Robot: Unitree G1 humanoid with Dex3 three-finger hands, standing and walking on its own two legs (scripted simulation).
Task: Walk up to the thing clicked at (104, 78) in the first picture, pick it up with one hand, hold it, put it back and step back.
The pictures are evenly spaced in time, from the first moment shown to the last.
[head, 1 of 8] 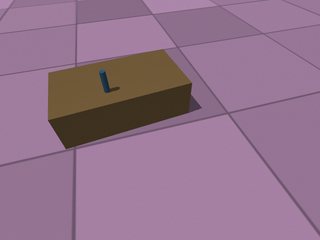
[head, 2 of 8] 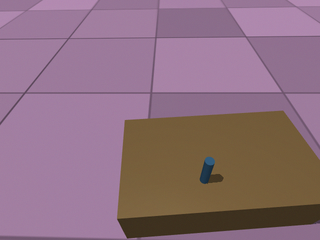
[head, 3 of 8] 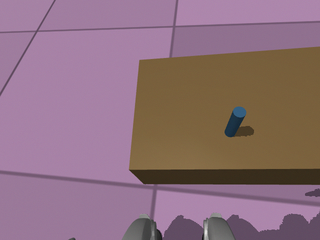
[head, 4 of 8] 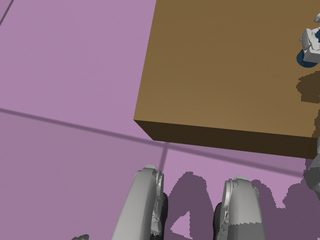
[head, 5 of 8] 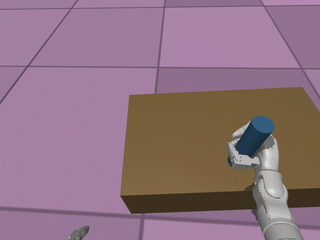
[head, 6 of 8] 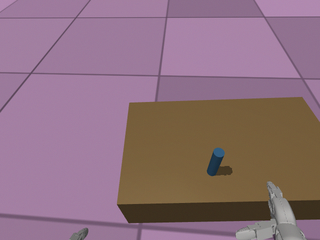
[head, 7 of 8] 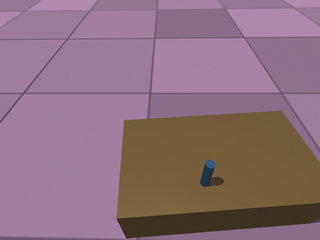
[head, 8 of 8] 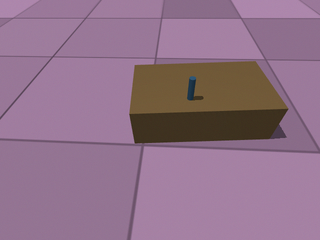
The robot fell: no
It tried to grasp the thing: yes
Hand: right
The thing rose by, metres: 0.40
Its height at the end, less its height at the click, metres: +0.00
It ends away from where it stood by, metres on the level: 0.02
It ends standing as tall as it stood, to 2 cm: yes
